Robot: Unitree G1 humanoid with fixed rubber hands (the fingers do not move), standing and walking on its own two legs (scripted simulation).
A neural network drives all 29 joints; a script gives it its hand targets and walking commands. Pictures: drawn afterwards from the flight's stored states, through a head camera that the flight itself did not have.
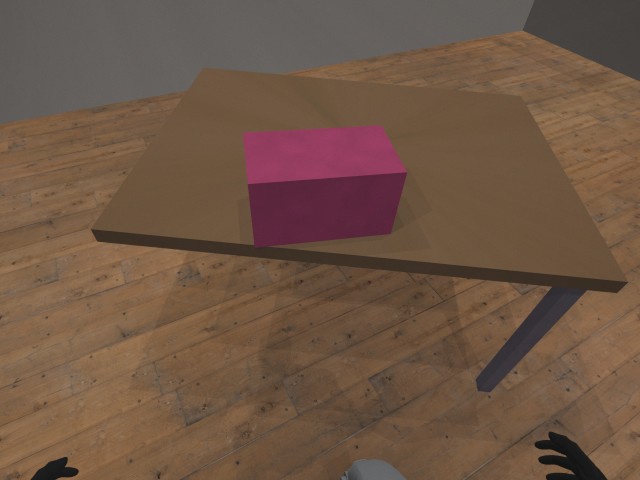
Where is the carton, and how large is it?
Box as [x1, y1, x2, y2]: [243, 125, 406, 247]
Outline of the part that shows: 381,125 243,133 255,247 390,233 406,171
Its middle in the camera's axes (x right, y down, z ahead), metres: +0.00 -0.12 +0.80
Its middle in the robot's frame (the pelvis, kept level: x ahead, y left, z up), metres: +0.68 -0.01 -0.03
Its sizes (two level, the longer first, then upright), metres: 0.291 0.165 0.164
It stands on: a table, 0.64 m high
